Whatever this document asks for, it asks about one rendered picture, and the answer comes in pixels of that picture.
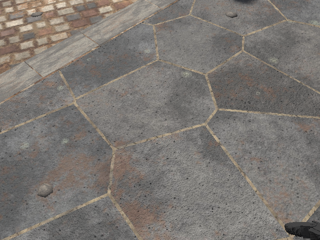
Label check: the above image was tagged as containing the robot right hand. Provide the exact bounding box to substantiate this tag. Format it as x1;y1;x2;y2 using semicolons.
284;220;320;240

